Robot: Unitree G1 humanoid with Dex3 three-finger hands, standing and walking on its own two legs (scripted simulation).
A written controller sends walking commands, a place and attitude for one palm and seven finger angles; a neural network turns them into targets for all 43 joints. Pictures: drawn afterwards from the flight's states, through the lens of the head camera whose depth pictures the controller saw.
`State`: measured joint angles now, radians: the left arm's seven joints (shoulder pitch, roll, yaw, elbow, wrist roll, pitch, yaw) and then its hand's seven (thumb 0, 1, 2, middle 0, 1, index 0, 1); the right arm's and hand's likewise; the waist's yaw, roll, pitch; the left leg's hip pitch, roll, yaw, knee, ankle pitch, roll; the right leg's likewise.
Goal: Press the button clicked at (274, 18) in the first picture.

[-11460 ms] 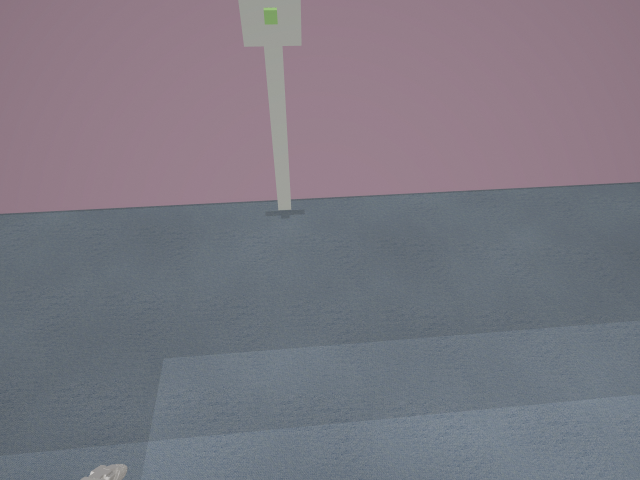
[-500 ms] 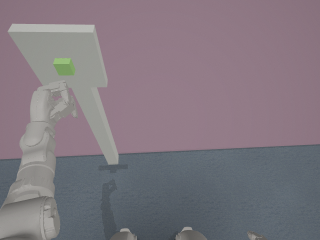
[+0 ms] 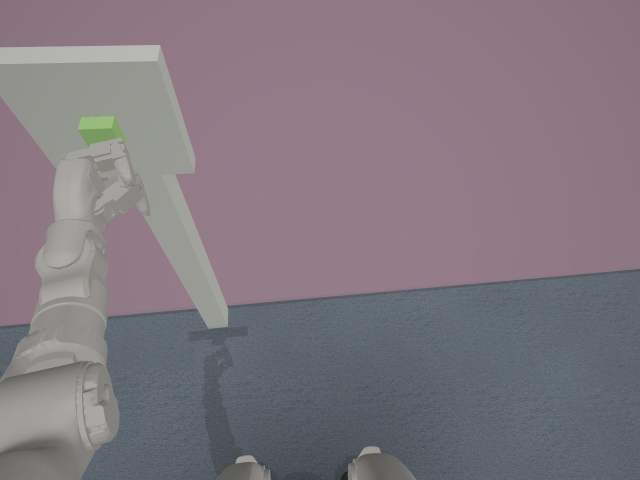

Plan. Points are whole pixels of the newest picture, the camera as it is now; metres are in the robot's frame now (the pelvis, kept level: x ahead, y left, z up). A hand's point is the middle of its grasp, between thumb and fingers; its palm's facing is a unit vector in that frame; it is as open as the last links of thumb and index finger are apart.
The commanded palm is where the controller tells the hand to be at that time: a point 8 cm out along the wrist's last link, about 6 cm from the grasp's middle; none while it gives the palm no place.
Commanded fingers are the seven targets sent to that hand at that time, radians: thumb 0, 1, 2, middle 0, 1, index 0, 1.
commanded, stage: press the button with the knuckle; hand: left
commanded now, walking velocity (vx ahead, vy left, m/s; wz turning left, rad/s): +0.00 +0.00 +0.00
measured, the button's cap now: (103, 132) +0.52 +0.25 +0.11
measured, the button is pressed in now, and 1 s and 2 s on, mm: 0 9 0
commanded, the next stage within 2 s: hold the button down briefly in 0.60 s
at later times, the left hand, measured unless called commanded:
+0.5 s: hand (140, 171) +0.48 +0.21 +0.08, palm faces +0.09 -1.00 -0.02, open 3.4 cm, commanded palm +0.47 +0.26 +0.08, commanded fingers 0.00 0.90 0.90 -1.30 -1.50 -1.30 -1.50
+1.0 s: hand (138, 169) +0.48 +0.22 +0.08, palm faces +0.07 -1.00 -0.04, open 3.4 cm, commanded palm +0.49 +0.26 +0.08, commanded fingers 0.00 0.90 0.90 -1.30 -1.50 -1.30 -1.50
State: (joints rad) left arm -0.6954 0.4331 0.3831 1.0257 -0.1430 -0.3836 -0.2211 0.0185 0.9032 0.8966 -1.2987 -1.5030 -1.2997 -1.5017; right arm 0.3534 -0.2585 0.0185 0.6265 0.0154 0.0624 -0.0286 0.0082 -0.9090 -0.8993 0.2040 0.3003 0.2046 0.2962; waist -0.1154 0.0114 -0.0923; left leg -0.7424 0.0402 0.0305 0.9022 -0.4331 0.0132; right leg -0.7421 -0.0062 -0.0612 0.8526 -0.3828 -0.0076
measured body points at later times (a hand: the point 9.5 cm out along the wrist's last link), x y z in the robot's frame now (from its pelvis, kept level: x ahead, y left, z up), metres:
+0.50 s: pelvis -0.01 -0.01 -0.01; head +0.10 +0.01 +0.43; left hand +0.47 +0.27 +0.08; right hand +0.01 -0.28 -0.12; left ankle +0.00 +0.11 -0.69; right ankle +0.01 -0.12 -0.69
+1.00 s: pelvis -0.05 -0.01 -0.02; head +0.08 +0.02 +0.40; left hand +0.47 +0.27 +0.08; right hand -0.04 -0.28 -0.12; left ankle +0.00 +0.11 -0.69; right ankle +0.01 -0.12 -0.69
